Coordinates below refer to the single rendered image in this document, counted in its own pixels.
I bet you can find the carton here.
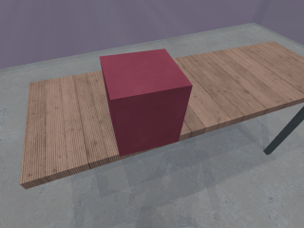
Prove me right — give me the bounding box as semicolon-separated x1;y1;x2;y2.
100;48;193;157

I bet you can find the table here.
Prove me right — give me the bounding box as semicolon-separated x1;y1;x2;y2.
19;41;304;190

